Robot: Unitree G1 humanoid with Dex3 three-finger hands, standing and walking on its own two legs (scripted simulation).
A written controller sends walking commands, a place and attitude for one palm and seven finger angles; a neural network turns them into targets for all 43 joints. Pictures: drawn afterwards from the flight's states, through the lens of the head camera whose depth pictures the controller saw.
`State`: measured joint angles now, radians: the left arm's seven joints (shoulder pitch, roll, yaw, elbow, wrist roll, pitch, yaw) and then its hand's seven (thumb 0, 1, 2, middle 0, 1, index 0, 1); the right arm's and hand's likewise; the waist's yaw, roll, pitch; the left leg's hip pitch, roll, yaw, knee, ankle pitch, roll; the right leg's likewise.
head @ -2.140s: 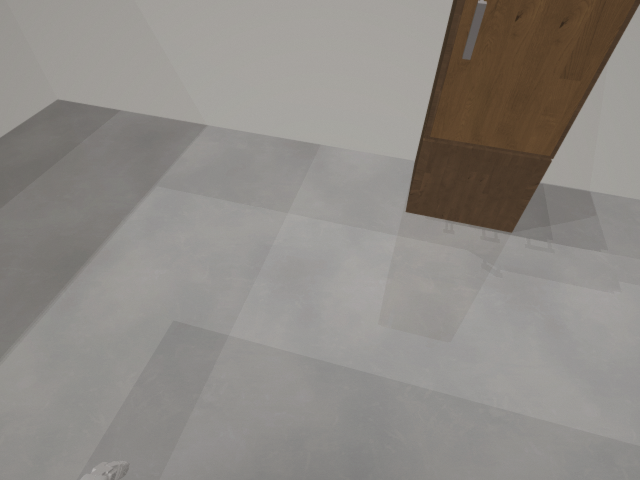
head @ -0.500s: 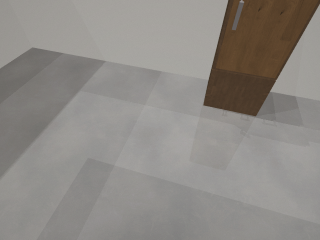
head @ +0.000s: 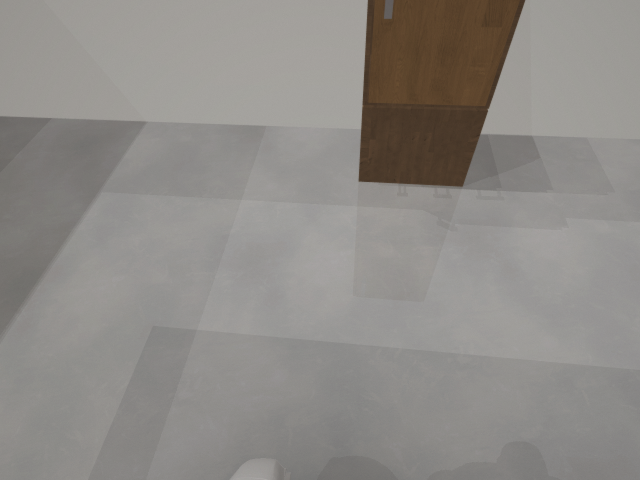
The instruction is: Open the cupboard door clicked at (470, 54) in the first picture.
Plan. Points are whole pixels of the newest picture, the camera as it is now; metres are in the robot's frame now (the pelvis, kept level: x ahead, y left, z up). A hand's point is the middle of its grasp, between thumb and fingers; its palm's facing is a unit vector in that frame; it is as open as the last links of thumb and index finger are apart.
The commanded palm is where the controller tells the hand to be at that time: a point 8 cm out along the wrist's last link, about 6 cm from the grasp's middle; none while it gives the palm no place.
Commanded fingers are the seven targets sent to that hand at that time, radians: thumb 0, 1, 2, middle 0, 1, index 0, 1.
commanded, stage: walk to a spot facing it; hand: left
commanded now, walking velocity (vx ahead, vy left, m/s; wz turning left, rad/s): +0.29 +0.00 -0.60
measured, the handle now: out of the picture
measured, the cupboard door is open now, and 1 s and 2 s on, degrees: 0 0 0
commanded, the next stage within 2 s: turn to face it in 1.66 s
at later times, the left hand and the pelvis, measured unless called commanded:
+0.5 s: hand (162, 452) +0.17 +0.27 -0.17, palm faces -0.19 -0.96 -0.20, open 7.4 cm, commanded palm none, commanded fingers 0.00 0.90 0.90 -0.20 -0.30 -0.20 -0.30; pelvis +0.12 +0.06 +0.01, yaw -17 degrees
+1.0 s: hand (339, 271) +0.52 +0.02 -0.17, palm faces -0.61 -0.77 -0.17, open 7.4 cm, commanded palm none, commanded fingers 0.00 0.90 0.90 -0.20 -0.30 -0.20 -0.30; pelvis +0.30 -0.04 -0.02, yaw -34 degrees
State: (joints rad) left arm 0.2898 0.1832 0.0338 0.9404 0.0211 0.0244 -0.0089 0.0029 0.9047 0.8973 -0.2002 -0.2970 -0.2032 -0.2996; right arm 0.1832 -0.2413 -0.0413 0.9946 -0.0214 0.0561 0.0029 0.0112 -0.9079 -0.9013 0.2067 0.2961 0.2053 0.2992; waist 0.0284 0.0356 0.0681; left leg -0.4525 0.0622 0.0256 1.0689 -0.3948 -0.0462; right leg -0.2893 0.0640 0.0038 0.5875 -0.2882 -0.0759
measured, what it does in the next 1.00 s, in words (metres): walks ahead, turning right: left foot, then right foot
